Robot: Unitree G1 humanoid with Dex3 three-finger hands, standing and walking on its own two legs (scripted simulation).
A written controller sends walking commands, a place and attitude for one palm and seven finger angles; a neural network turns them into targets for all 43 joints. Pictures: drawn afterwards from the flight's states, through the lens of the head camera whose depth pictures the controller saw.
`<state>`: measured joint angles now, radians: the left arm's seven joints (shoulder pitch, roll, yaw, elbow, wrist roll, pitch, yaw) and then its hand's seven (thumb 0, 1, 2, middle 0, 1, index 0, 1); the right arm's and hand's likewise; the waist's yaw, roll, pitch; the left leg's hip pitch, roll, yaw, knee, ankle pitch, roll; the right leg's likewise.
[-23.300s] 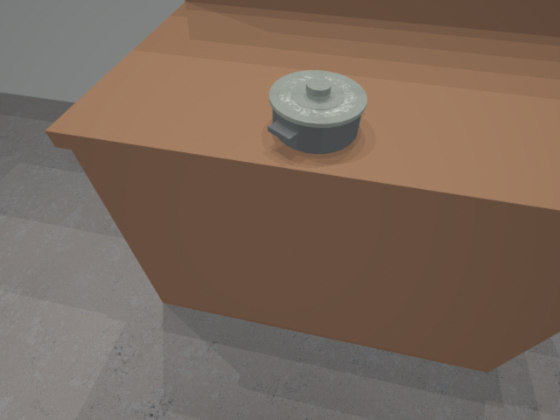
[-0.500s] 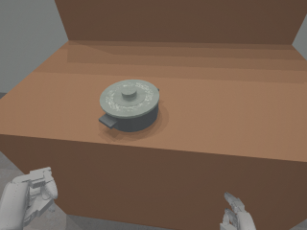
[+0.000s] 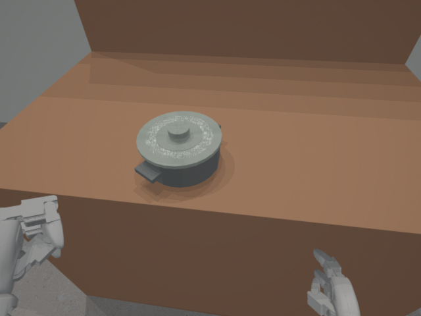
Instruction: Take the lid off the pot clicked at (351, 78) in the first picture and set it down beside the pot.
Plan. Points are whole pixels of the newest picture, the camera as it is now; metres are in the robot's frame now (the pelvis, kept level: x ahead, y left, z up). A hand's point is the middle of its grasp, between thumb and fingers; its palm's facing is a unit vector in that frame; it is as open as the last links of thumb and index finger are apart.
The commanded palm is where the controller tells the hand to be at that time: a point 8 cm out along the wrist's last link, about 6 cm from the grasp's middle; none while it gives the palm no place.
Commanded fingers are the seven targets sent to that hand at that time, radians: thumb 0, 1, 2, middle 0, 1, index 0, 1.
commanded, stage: raise the hand higher, near the body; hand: left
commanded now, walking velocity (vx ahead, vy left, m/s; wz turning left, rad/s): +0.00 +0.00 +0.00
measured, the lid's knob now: (178, 129) +0.43 +0.13 +0.15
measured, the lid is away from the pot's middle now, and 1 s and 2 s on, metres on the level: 0.00 0.00 0.00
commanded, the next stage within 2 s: reach forward and open the fingers in 0.26 s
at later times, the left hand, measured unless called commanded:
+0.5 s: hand (41, 196) +0.19 +0.25 +0.22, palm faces +0.45 -0.42 -0.79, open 3.0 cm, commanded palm +0.14 +0.28 +0.24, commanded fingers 0.00 0.70 1.07 -1.26 -1.22 -1.26 -1.22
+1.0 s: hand (35, 192) +0.21 +0.28 +0.20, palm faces -0.06 +0.04 -1.00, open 5.2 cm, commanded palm +0.18 +0.27 +0.26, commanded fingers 0.00 -0.15 1.59 -1.00 -0.33 -1.00 -0.33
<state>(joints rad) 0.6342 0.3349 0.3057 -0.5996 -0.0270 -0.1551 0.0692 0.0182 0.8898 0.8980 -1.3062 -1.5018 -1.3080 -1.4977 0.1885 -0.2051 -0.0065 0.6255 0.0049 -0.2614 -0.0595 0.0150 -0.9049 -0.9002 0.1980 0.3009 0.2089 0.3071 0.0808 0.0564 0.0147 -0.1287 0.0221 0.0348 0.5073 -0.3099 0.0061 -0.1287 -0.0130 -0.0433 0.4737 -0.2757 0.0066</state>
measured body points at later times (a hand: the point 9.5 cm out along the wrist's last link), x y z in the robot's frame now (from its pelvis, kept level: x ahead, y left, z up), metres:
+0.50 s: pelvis -0.01 +0.01 +0.00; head +0.00 -0.01 +0.45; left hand +0.16 +0.27 +0.26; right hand +0.21 -0.19 -0.08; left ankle -0.02 +0.11 -0.74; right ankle -0.01 -0.12 -0.74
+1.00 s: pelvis -0.04 +0.01 +0.00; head -0.03 -0.04 +0.45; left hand +0.21 +0.28 +0.25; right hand +0.19 -0.19 -0.09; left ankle -0.02 +0.11 -0.74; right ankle -0.01 -0.12 -0.74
